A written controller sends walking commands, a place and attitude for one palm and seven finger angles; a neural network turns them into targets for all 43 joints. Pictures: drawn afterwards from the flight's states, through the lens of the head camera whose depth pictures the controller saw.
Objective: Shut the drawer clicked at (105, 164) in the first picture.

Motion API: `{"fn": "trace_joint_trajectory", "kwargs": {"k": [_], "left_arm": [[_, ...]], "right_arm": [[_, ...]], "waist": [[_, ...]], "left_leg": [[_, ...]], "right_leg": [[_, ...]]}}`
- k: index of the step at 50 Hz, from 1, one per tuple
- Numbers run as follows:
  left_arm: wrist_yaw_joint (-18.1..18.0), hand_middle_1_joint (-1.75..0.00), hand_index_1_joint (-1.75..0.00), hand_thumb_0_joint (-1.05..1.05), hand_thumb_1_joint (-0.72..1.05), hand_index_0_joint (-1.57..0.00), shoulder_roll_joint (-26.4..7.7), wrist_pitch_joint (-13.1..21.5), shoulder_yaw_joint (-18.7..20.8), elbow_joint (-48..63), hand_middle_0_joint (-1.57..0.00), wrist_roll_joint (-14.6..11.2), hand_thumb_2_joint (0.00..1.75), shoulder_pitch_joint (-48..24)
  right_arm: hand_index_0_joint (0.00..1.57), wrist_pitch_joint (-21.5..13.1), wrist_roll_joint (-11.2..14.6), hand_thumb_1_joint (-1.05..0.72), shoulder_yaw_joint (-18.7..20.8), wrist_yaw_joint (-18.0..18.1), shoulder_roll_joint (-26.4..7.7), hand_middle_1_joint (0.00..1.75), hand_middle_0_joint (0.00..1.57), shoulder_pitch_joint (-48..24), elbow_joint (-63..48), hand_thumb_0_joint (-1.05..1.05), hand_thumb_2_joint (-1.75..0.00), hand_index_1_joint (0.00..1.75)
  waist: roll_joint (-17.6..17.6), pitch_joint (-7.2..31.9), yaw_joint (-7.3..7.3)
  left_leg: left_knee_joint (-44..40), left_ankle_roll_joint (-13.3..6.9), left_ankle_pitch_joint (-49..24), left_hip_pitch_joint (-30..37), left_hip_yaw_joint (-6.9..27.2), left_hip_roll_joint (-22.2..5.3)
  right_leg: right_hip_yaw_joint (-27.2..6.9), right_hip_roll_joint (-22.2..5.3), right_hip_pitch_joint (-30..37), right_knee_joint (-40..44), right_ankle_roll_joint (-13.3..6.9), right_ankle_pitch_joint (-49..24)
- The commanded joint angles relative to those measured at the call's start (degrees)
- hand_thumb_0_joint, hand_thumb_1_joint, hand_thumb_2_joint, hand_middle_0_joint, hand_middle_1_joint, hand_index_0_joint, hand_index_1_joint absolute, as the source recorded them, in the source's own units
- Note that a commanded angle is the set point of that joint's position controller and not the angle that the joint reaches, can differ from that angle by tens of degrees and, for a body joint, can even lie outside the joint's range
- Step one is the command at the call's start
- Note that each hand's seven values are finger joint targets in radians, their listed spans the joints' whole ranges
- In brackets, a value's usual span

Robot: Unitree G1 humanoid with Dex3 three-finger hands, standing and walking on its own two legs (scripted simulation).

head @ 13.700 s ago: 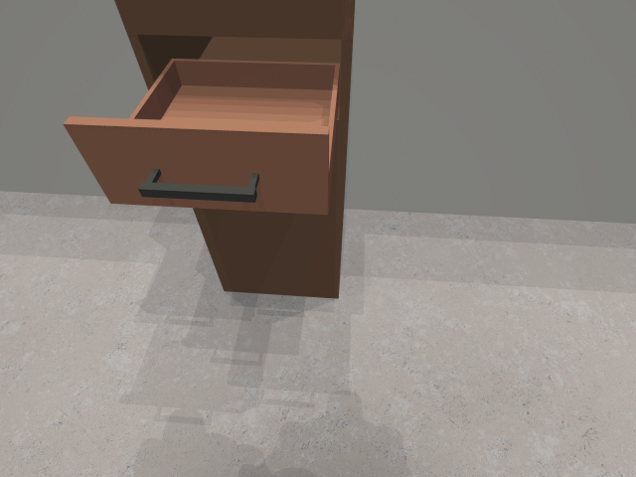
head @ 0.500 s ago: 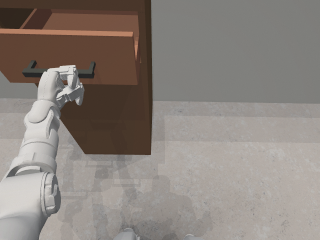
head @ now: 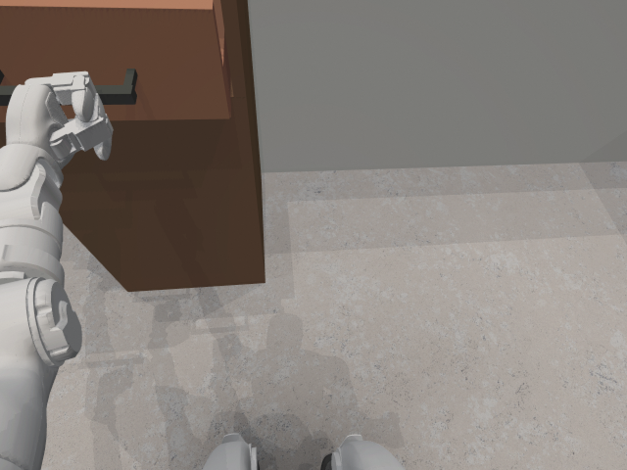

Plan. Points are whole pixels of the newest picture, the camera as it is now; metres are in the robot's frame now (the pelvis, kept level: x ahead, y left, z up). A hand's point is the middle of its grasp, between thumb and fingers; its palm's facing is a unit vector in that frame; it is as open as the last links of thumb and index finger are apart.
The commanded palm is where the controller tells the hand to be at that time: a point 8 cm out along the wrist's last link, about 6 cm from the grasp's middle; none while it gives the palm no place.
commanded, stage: push the drawer shut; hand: left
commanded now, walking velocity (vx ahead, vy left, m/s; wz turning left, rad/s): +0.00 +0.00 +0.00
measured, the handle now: (61, 85) +0.58 +0.28 +0.12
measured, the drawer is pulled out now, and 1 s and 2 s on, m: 0.06 0.00 0.00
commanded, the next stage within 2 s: pull the fist back off the drawer in 0.76 s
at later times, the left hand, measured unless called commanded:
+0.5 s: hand (103, 91) +0.56 +0.22 +0.13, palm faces +0.01 -1.00 -0.02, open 3.0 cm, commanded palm +0.58 +0.26 +0.12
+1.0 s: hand (102, 89) +0.57 +0.23 +0.12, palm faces +0.02 -1.00 -0.02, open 3.0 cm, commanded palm +0.59 +0.25 +0.12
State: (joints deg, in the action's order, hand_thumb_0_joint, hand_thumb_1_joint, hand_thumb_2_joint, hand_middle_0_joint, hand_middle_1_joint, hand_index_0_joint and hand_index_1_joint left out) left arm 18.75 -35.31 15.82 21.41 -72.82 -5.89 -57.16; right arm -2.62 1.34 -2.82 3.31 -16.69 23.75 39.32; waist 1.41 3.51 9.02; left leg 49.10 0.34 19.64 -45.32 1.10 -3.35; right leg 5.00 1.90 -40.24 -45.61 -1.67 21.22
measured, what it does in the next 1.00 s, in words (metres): stands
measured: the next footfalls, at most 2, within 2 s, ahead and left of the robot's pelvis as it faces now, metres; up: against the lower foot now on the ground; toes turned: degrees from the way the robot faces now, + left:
none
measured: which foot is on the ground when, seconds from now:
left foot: down 0.00-1.00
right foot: down 0.00-1.00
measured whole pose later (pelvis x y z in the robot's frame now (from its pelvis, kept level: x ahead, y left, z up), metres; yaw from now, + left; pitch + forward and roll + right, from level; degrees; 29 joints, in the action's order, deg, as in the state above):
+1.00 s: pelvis +0.00 +0.02 -0.01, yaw -1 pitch +21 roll -5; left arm 14.9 -41.4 12.5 19.4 -79.5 -2.5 -71.1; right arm -3.0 -1.4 -4.5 2.4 -17.1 26.6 39.7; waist 1.8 3.7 13.1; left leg 52.4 -0.9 20.5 -53.6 1.9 -3.1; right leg 5.5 1.8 -47.0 -46.3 -0.4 20.8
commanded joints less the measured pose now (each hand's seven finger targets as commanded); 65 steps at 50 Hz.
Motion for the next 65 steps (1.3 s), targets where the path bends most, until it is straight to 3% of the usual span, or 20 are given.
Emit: {"fn": "trace_joint_trajectory", "kwargs": {"k": [1,4,5,8,13,16,18,22,23,26,32,35,39,46,48,49,56,59,61,65], "left_arm": [[-1.3,-1.6,-1.6,0.0,0.9,-1.4,-14.7,3.7,1.9,14.1,-1.4,-1.2,0.9,-35.1],[-1.7,-1.6,-1.6,0.0,0.9,-1.4,-13.7,3.0,1.1,11.8,-1.4,-0.9,0.9,-35.7],[-1.9,-1.6,-1.6,0.0,0.9,-1.4,-15.2,2.8,2.3,10.9,-1.4,-0.8,0.9,-35.5],[-2.1,-1.6,-1.6,0.0,0.9,-1.4,-15.2,2.7,1.0,11.8,-1.4,-0.1,0.9,-38.7],[-2.8,-1.6,-1.6,0.0,0.9,-1.4,-16.1,2.1,1.6,9.8,-1.4,0.5,0.9,-40.5],[-3.0,-1.6,-1.6,0.0,0.9,-1.4,-18.8,1.9,2.9,9.2,-1.4,1.0,0.9,-42.0],[-3.1,-1.6,-1.6,0.0,0.9,-1.4,-17.1,1.9,1.6,8.8,-1.4,1.5,0.9,-42.6],[-3.7,-1.6,-1.6,0.0,0.9,-1.4,-17.8,1.7,1.8,7.7,-1.4,2.1,0.9,-44.1],[-3.7,-1.6,-1.6,0.0,0.9,-1.4,-16.3,1.4,0.7,7.5,-1.4,2.2,0.9,-44.8],[-4.1,-1.6,-1.6,0.0,0.9,-1.4,-18.9,1.1,2.1,7.0,-1.4,2.7,0.9,-45.7],[-4.4,-1.6,-1.6,0.0,0.9,-1.4,-16.5,0.6,0.3,6.8,-1.4,2.3,0.9,-47.5],[-4.3,-1.6,-1.6,0.0,0.9,-1.4,-14.5,0.6,-1.7,7.9,-1.4,2.3,0.9,-48.8],[-4.7,-1.6,-1.6,0.0,0.9,-1.4,-13.3,0.4,-2.7,7.8,-1.4,1.8,0.9,-48.6],[-5.2,-1.6,-1.6,0.0,0.9,-1.4,-14.2,0.6,-1.9,9.2,-1.4,1.8,0.9,-49.2],[-5.2,-1.6,-1.6,0.0,0.9,-1.4,-15.9,0.3,-0.7,7.2,-1.4,2.0,0.9,-47.8],[-5.1,-1.6,-1.6,0.0,0.9,-1.4,-14.9,0.3,-1.5,7.5,-1.4,2.0,0.9,-47.8],[-5.2,-1.6,-1.6,0.0,0.9,-1.4,-16.3,1.1,0.8,9.1,-1.4,2.7,0.9,-46.7],[-4.7,-1.6,-1.6,0.0,0.9,-1.4,-16.5,0.4,1.2,7.0,-1.4,2.8,0.9,-43.6],[-4.4,-1.6,-1.6,0.0,0.9,-1.4,-17.9,1.2,2.3,9.7,-1.4,2.8,0.9,-43.6],[-3.8,-1.6,-1.6,0.0,0.9,-1.4,-15.7,2.0,3.4,12.4,-1.4,1.8,0.9,-35.8]], "right_arm": [[0.2,-1.1,-0.4,-0.9,3.6,0.6,-9.8,0.3,0.2,9.4,-2.8,0.0,-0.9,0.3],[0.2,-0.8,-0.6,-0.9,3.5,0.5,-10.0,0.3,0.2,10.0,-2.5,0.0,-0.9,0.3],[0.2,-0.8,-0.7,-0.9,3.5,0.5,-10.2,0.3,0.2,10.4,-2.2,0.0,-0.9,0.3],[0.2,-0.6,-0.8,-0.9,3.5,0.5,-10.4,0.3,0.2,11.2,-2.0,0.0,-0.9,0.3],[0.2,-0.5,-1.4,-0.9,3.2,0.3,-10.8,0.3,0.2,12.5,-1.8,0.0,-0.9,0.3],[0.2,-0.2,-1.6,-0.9,3.0,0.3,-11.1,0.3,0.2,13.3,-1.8,0.0,-0.9,0.3],[0.2,-0.1,-1.9,-0.9,3.0,0.1,-10.9,0.3,0.2,13.8,-1.8,0.0,-0.9,0.3],[0.2,0.4,-2.4,-0.9,2.9,0.0,-11.3,0.3,0.2,14.8,-1.5,0.0,-0.9,0.3],[0.2,0.4,-2.5,-0.9,2.9,-0.2,-11.2,0.3,0.2,14.8,-1.4,0.0,-0.9,0.3],[0.2,0.7,-2.7,-0.9,2.7,-0.1,-11.7,0.3,0.2,15.5,-1.4,0.0,-0.9,0.3],[0.2,0.7,-2.8,-0.9,2.7,-0.1,-11.9,0.3,0.2,16.3,-0.7,0.0,-0.9,0.3],[0.2,0.5,-2.8,-0.9,2.7,0.0,-11.7,0.3,0.2,16.3,-0.2,0.0,-0.9,0.3],[0.2,-0.3,-2.6,-0.9,2.6,0.2,-12.0,0.3,0.2,16.0,0.5,0.0,-0.9,0.3],[0.2,-1.1,-2.7,-0.9,2.4,0.0,-11.8,0.3,0.2,16.0,0.3,0.0,-0.9,0.3],[0.2,-0.9,-2.6,-0.9,2.2,-0.1,-11.9,0.3,0.2,16.0,0.0,0.0,-0.9,0.3],[0.2,-0.9,-2.6,-0.9,2.3,-0.1,-11.8,0.3,0.2,15.7,-0.2,0.0,-0.9,0.3],[0.2,0.1,-2.9,-0.9,2.8,-1.0,-11.3,0.3,0.2,16.0,-1.2,0.0,-0.9,0.3],[0.2,0.7,-2.7,-0.9,2.8,-1.2,-11.0,0.3,0.2,15.6,-1.9,0.0,-0.9,0.3],[0.2,1.1,-2.7,-0.9,3.0,-1.3,-10.9,0.3,0.2,15.5,-2.3,0.0,-0.9,0.3],[0.2,2.0,-2.6,-0.9,3.6,-1.8,-10.3,0.3,0.2,15.1,-3.3,0.0,-0.9,0.3]], "waist": [[7.6,24.0,4.18],[6.9,21.7,5.03],[5.7,21.2,5.14],[9.0,22.8,5.77],[8.2,23.4,6.57],[8.9,24.1,6.86],[11.0,24.3,6.96],[11.0,24.5,7.71],[11.4,24.0,8.21],[11.4,24.8,8.22],[11.0,23.9,9.67],[14.2,24.1,9.97],[13.8,23.4,10.56],[14.3,26.0,9.92],[12.2,23.7,9.5],[12.6,23.3,9.62],[12.5,26.1,8.51],[10.2,23.7,7.9],[12.5,26.6,7.02],[11.6,29.0,4.56]], "left_leg": [[-4.7,-2.7,-7.6,19.1,1.7,1.8],[-4.8,-2.7,-6.0,18.0,1.8,1.6],[-4.6,-2.9,-6.0,17.0,1.9,1.6],[-4.7,-2.7,-6.3,18.9,2.2,1.3],[-4.1,-2.7,-6.9,18.9,2.8,1.1],[-3.6,-2.8,-8.0,18.6,2.8,0.9],[-3.4,-2.4,-9.7,20.5,3.3,0.9],[-2.9,-2.3,-10.9,21.3,4.0,0.5],[-3.0,-2.3,-10.5,21.4,3.8,0.5],[-2.6,-2.4,-10.7,20.8,4.0,0.4],[-2.5,-2.5,-9.5,21.1,4.5,0.0],[-2.6,-2.2,-9.5,22.6,4.8,-0.2],[-3.1,-2.2,-7.3,22.9,5.1,-0.6],[-2.7,-2.3,-8.2,23.0,4.7,-0.1],[-2.8,-2.3,-6.9,20.4,4.4,0.1],[-2.9,-2.3,-6.6,20.3,4.3,0.1],[-1.9,-2.4,-9.5,21.2,4.0,0.7],[-2.1,-2.6,-8.1,18.1,3.3,0.9],[-2.1,-2.5,-10.0,20.1,3.1,0.9],[-2.3,-2.4,-15.3,23.3,3.0,1.0]], "right_leg": [[-4.8,0.8,3.1,7.4,1.4,-8.3],[-4.6,1.0,1.0,7.8,1.5,-6.2],[-4.7,1.0,1.3,7.9,1.5,-6.3],[-4.3,0.9,-0.7,7.5,1.5,-5.8],[-3.8,1.2,-2.1,7.2,1.5,-5.5],[-3.8,1.3,-2.2,6.9,1.5,-6.2],[-3.3,1.4,-4.0,6.4,1.2,-6.7],[-2.9,1.5,-5.7,6.1,1.1,-6.9],[-2.9,1.6,-6.2,6.2,1.3,-6.7],[-2.8,1.6,-6.5,5.9,1.2,-6.6],[-2.6,1.7,-8.5,6.2,1.4,-5.7],[-2.4,1.6,-10.1,5.9,1.0,-5.5],[-2.3,1.5,-11.1,6.3,1.2,-4.2],[-2.4,1.5,-9.0,6.1,1.2,-5.0],[-2.5,1.6,-7.9,6.3,1.2,-4.3],[-2.5,1.5,-8.3,6.3,1.2,-4.1],[-2.7,1.8,-6.4,5.9,1.0,-6.1],[-3.0,2.0,-4.7,6.3,1.0,-5.8],[-3.1,1.9,-3.5,6.0,0.9,-7.2],[-2.8,2.3,-0.8,5.7,0.6,-11.4]]}}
